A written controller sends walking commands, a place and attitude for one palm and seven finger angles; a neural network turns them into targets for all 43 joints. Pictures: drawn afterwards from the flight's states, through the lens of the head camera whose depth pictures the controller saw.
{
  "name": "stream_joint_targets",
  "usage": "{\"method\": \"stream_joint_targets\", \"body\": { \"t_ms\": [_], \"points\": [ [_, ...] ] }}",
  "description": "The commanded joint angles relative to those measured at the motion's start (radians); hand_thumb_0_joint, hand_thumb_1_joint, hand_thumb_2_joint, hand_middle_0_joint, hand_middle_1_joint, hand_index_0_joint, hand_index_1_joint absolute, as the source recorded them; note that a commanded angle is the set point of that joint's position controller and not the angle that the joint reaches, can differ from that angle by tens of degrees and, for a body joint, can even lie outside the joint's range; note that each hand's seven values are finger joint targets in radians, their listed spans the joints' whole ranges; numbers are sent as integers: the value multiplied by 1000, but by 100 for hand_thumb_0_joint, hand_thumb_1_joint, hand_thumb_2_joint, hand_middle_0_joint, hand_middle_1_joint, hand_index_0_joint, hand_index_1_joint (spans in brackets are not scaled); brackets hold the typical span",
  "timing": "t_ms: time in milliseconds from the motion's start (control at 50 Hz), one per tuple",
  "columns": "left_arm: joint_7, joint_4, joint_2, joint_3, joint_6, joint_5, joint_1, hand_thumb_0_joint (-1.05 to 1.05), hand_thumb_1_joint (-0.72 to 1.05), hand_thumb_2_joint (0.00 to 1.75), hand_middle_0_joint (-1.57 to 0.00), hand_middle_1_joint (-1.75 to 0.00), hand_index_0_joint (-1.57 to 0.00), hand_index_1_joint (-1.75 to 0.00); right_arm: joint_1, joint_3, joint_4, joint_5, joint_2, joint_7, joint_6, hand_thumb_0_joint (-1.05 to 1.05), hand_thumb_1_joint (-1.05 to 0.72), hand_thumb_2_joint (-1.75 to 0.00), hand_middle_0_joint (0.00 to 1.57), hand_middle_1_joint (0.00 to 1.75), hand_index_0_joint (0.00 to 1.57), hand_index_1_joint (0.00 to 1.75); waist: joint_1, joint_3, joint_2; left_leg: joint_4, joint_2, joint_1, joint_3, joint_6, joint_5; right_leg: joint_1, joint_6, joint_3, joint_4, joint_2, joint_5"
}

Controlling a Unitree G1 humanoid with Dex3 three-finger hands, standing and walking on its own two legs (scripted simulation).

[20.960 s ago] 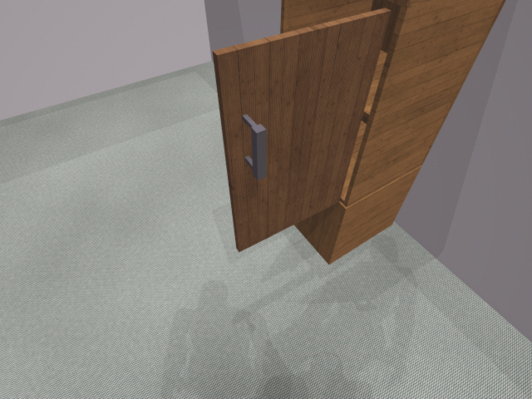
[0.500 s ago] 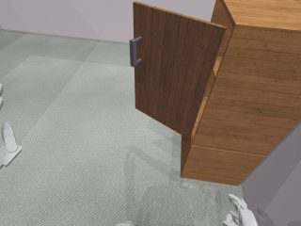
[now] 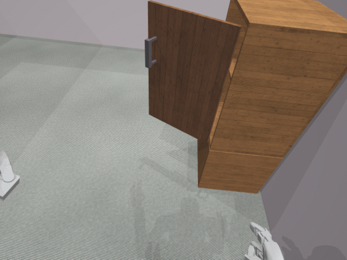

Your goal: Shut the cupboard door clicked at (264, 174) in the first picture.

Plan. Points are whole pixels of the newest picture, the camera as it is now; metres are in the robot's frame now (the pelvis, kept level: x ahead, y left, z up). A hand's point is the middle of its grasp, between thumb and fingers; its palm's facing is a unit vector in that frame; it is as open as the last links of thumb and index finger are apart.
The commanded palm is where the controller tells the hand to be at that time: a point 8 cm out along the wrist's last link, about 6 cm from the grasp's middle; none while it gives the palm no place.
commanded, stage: stop stepping back and stand still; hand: left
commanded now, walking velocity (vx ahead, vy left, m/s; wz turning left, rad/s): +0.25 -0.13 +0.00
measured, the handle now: (151, 52) +0.92 +0.13 +0.06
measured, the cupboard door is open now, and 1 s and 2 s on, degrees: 61 61 61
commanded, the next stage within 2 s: let the arm hang, fingers relaxed in 1.64 s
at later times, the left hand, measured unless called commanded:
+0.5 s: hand (6, 199) +0.18 +0.28 +0.15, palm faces +0.46 -0.80 -0.38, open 7.4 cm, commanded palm +0.11 +0.32 +0.17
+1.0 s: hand (10, 180) +0.21 +0.29 +0.15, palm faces +0.39 -0.81 -0.43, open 7.4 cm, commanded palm +0.14 +0.34 +0.17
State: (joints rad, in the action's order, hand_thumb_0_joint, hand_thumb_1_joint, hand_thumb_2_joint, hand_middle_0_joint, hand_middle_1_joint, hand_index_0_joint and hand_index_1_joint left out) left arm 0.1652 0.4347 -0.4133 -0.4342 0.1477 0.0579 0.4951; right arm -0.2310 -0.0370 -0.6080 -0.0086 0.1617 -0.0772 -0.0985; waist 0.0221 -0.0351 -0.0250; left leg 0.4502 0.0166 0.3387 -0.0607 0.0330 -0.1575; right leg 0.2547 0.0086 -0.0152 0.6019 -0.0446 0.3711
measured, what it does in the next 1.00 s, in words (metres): steps on the spot: right foot, then left foot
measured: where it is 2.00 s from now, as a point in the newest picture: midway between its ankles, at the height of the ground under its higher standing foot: outside the picture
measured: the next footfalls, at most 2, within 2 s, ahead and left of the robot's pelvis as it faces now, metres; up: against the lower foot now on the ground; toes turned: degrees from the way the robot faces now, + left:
right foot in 0.10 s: +0.00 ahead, -0.08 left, +0.00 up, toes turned -3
left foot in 0.44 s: +0.03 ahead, +0.16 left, +0.00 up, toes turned +5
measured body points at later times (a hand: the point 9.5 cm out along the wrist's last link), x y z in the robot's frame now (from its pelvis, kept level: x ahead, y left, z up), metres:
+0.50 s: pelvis -0.03 +0.02 -0.01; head -0.04 +0.03 +0.44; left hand +0.15 +0.32 +0.17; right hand +0.09 -0.25 -0.10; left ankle -0.01 +0.15 -0.74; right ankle -0.07 -0.08 -0.74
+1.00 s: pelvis -0.01 +0.04 +0.00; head +0.01 +0.06 +0.44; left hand +0.18 +0.33 +0.18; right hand +0.17 -0.20 -0.08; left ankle -0.01 +0.16 -0.74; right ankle -0.04 -0.07 -0.74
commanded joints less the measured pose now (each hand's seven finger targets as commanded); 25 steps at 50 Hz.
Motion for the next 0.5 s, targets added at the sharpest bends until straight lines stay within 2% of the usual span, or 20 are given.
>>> {"method": "stream_joint_targets", "body": {
  "t_ms": [0,20,40,60,80,100,120,140,160,200,220,260,300,340,380,400,420,440,460,480],
  "points": [
    [12,341,-162,-69,73,-12,22,0,90,90,-20,-30,-20,-30,105,67,156,7,169,1,-50,0,-90,-90,20,30,20,30,-15,-56,243,-306,144,63,160,-42,-510,-143,-25,96,-117,-41,17],
    [16,347,-195,-94,69,-12,41,0,90,90,-20,-30,-20,-30,102,68,154,10,173,-1,-48,0,-90,-90,20,30,20,30,-12,-78,240,-263,119,34,133,-50,-481,-151,-39,99,-154,-36,32],
    [19,336,-187,-85,60,-10,50,0,90,90,-20,-30,-20,-30,100,66,152,15,165,-2,-37,0,-90,-90,20,30,20,30,-7,-73,228,-208,103,43,116,-49,-454,-157,-61,86,-187,-14,57],
    [22,328,-205,-103,53,-7,48,0,90,90,-20,-30,-20,-30,92,69,147,19,162,-3,-24,0,-90,-90,20,30,20,30,-7,-83,185,-117,80,49,91,-49,-414,-157,-95,40,-221,26,89],
    [25,311,-226,-128,51,-5,41,0,90,90,-20,-30,-20,-30,84,72,140,26,158,-4,-11,0,-90,-90,20,30,20,30,-8,-80,113,39,58,73,63,-45,-341,-133,-146,-86,-273,108,140],
    [26,302,-243,-145,55,-2,19,0,90,90,-20,-30,-20,-30,77,76,129,30,153,-2,5,0,-90,-90,20,30,20,30,-7,-57,-6,258,28,116,26,-47,-239,-72,-211,-282,-375,248,239],
    [37,289,-274,-178,63,5,-2,0,90,90,-20,-30,-20,-30,73,79,113,27,164,0,9,0,-90,-90,20,30,20,30,-15,-23,-83,408,18,187,23,-48,-189,-40,-265,-415,-463,369,212],
    [39,233,-213,-134,61,9,6,0,90,90,-20,-30,-20,-30,70,87,108,10,158,0,12,0,-90,-90,20,30,20,30,-17,-8,-140,525,7,305,56,-52,-229,-102,-273,-414,-440,378,189],
    [34,189,-192,-118,61,6,4,0,90,90,-20,-30,-20,-30,63,91,110,4,169,0,15,0,-90,-90,20,30,20,30,-4,24,-118,596,19,333,82,-53,-223,-48,-257,-388,-434,365,233],
    [28,139,-186,-101,72,-2,-37,0,90,90,-20,-30,-20,-30,91,83,110,4,169,-6,20,0,-90,-90,20,30,20,30,-1,112,-46,582,62,311,91,-49,-187,54,-236,-326,-444,338,249],
    [25,147,-196,-93,80,-7,-100,0,90,90,-20,-30,-20,-30,104,78,107,5,169,-11,20,0,-90,-90,20,30,20,30,0,129,-43,517,78,281,83,-43,-192,82,-219,-272,-437,335,260],
    [25,83,-167,-53,86,-20,-125,0,90,90,-20,-30,-20,-30,104,71,92,10,159,-21,10,0,-90,-90,20,30,20,30,-6,151,-38,414,66,193,23,-31,-168,133,-194,-217,-441,298,277],
    [31,112,-165,-31,93,-32,-164,0,90,90,-20,-30,-20,-30,105,75,93,13,159,-29,-8,0,-90,-90,20,30,20,30,-19,139,-54,318,45,102,-28,-21,-175,131,-188,-202,-431,286,285],
    [40,168,-173,-31,99,-37,-154,0,90,90,-20,-30,-20,-30,97,80,94,15,163,-35,-27,0,-90,-90,20,30,20,30,-27,111,-52,184,29,8,-53,-14,-167,94,-178,-181,-385,275,239],
    [42,249,-181,-47,103,-29,-124,0,90,90,-20,-30,-20,-30,82,82,103,16,168,-33,-42,0,-90,-90,20,30,20,30,-22,66,-6,43,14,-100,-56,-4,-145,58,-138,-121,-281,216,117],
    [42,302,-195,-70,109,-23,-105,0,90,90,-20,-30,-20,-30,71,88,110,14,180,-33,-51,0,-90,-90,20,30,20,30,-16,20,56,-29,48,-175,3,15,-138,49,-102,-82,-163,179,5],
    [43,344,-223,-106,116,-19,-68,0,90,90,-20,-30,-20,-30,65,100,120,10,203,-35,-54,0,-90,-90,20,30,20,30,-13,-38,200,-67,147,-286,150,55,-45,106,-52,-14,2,112,-83],
    [48,396,-231,-124,125,-23,-58,0,90,90,-20,-30,-20,-30,69,94,134,11,204,-29,-53,0,-90,-90,20,30,20,30,-20,-88,291,-60,242,-339,295,92,127,157,-17,59,110,54,-81],
    [46,385,-231,-135,131,-20,-44,0,90,90,-20,-30,-20,-30,69,91,134,11,191,-18,-58,0,-90,-90,20,30,20,30,-22,-89,253,-73,265,-353,314,100,294,187,-8,61,131,36,15],
    [38,351,-241,-153,125,-18,1,0,90,90,-20,-30,-20,-30,71,81,106,20,168,-14,-59,0,-90,-90,20,30,20,30,-16,-88,289,-95,260,-303,273,98,232,162,-5,55,113,51,81]
  ]
}}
